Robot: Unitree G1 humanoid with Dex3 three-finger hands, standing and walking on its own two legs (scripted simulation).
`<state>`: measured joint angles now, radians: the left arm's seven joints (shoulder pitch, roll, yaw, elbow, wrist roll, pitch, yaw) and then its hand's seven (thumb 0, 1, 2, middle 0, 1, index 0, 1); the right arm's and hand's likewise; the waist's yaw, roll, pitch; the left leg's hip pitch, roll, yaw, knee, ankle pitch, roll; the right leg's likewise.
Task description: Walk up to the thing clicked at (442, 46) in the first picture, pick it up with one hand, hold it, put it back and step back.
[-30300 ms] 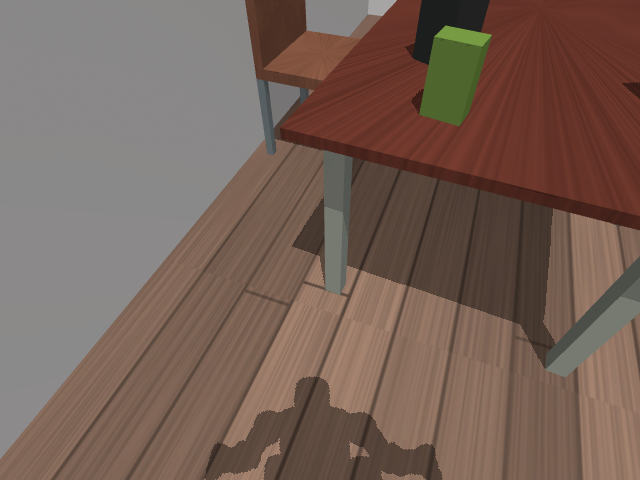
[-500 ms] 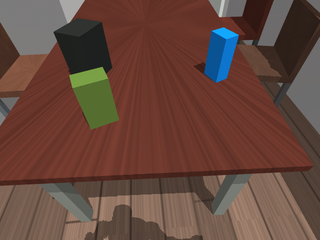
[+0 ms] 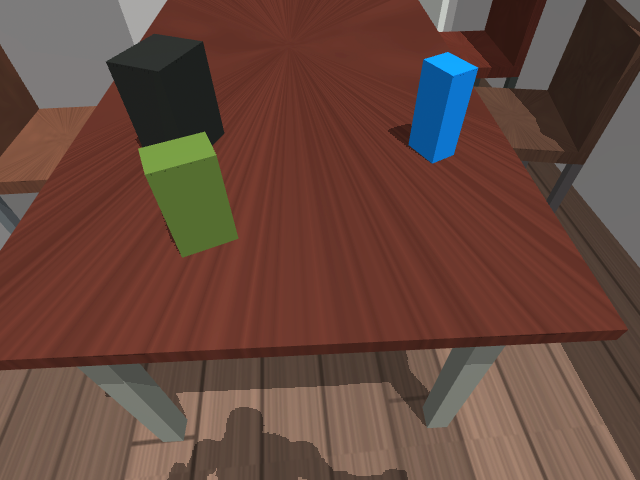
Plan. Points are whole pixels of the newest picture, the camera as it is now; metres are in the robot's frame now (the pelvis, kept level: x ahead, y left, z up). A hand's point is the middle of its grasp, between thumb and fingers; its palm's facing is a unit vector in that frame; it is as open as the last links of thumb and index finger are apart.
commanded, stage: step back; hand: left
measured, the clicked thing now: (193, 197) +0.53 +0.24 +0.06
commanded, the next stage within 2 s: none
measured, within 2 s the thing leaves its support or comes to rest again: neither
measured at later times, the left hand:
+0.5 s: hand out of the picture +0.05 +0.30 -0.18, palm faces -0.07 -0.93 -0.36, open 7.4 cm
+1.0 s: hand out of the picture -0.07 +0.27 -0.15, palm faces -0.04 -0.91 -0.41, open 7.4 cm
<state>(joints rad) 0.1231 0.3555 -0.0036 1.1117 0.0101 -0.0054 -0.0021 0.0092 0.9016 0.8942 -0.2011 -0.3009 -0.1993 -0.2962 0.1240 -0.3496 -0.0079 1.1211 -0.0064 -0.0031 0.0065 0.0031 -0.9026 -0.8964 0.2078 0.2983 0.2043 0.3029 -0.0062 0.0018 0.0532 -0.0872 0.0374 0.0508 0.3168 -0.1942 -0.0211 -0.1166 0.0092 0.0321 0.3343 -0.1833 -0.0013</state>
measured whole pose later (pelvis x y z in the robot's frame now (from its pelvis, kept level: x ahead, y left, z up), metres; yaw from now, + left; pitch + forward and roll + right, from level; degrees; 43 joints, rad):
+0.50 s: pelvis -0.09 +0.04 -0.02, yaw -1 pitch -2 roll -1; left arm 0.04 0.42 0.05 0.87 0.02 0.07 0.02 0.01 0.90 0.89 -0.20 -0.30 -0.20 -0.30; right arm 0.17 -0.36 -0.05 0.94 -0.03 0.03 0.00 0.00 -0.90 -0.90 0.21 0.30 0.21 0.30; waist -0.02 -0.07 0.20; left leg -0.28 -0.01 -0.01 0.65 -0.34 0.03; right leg -0.51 0.15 0.18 1.15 -0.52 -0.01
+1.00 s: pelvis -0.21 +0.01 -0.02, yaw -2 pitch -2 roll +1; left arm 0.12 0.35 0.06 0.78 0.04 0.05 0.00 0.01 0.90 0.89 -0.20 -0.30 -0.20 -0.30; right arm 0.17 -0.42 -0.04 0.88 0.01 0.04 -0.03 0.00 -0.90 -0.90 0.21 0.30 0.20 0.30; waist 0.01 0.02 0.16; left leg -0.40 -0.09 -0.11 1.06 -0.53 -0.02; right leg -0.32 0.00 0.02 0.62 -0.26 -0.03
